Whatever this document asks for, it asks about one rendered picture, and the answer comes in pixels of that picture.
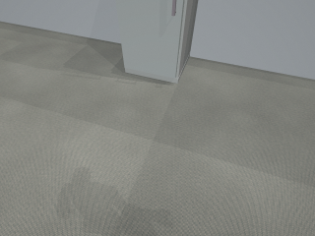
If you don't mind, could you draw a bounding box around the fridge door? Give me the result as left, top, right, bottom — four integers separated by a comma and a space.
115, 0, 185, 79

